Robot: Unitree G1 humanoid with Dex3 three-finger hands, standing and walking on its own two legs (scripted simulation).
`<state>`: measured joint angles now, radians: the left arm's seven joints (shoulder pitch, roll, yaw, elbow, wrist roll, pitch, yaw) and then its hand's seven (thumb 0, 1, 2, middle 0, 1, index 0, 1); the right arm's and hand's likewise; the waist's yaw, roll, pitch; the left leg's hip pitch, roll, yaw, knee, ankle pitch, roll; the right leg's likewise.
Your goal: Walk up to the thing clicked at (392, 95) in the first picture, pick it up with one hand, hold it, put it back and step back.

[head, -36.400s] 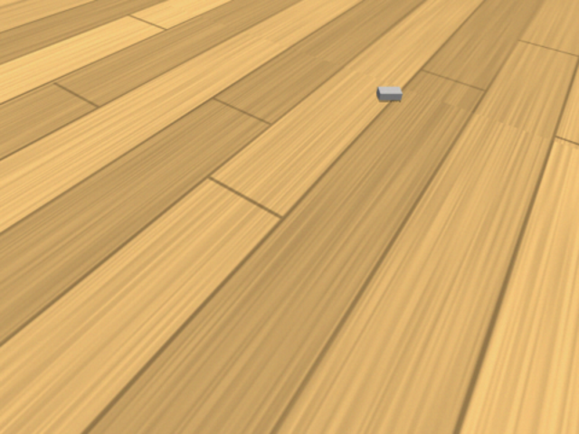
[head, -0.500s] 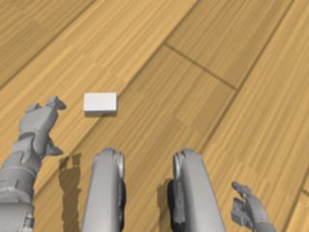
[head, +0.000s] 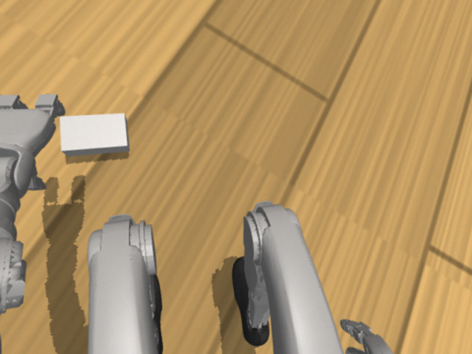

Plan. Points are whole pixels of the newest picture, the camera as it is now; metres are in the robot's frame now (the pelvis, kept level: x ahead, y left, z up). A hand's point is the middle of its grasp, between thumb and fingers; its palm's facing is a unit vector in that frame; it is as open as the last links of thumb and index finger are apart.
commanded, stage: rise first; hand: left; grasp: from above
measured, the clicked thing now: (96, 134) +0.55 +0.25 -0.35
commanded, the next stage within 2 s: none
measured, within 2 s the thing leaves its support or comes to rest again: neither
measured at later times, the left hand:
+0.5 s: hand (53, 141) +0.48 +0.29 -0.20, palm faces -0.46 -0.05 -0.89, open 14.1 cm
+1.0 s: hand (60, 138) +0.49 +0.28 -0.22, palm faces -0.45 -0.04 -0.89, open 14.1 cm
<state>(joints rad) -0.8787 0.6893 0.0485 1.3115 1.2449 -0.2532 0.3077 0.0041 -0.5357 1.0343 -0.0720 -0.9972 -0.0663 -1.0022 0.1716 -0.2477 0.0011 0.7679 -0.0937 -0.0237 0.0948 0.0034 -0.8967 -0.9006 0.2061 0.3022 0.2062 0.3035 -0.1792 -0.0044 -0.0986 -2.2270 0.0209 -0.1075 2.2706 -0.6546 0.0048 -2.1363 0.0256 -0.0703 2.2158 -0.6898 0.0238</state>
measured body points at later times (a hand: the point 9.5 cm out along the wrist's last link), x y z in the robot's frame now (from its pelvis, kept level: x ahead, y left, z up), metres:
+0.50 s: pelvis +0.01 +0.00 -0.03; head +0.26 +0.07 +0.34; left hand +0.50 +0.29 -0.15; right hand +0.06 -0.27 -0.14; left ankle +0.09 +0.12 -0.34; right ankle +0.10 -0.12 -0.34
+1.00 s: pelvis +0.01 +0.00 -0.05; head +0.26 +0.08 +0.32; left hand +0.51 +0.28 -0.17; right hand +0.04 -0.27 -0.14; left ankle +0.09 +0.12 -0.34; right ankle +0.10 -0.12 -0.34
